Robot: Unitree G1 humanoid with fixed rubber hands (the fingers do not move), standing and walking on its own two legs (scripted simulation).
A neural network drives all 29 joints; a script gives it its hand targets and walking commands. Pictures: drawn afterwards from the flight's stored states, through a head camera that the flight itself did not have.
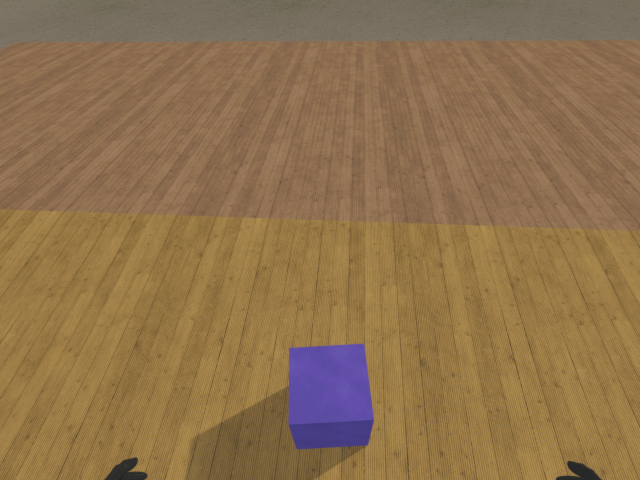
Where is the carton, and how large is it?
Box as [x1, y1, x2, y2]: [289, 344, 373, 448]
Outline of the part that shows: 363,344 289,348 289,427 296,448 367,444 373,421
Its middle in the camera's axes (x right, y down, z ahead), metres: +0.03 +0.47 +1.10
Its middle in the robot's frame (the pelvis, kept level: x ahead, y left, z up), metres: +0.43 +0.03 -0.66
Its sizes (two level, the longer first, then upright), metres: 0.210 0.200 0.250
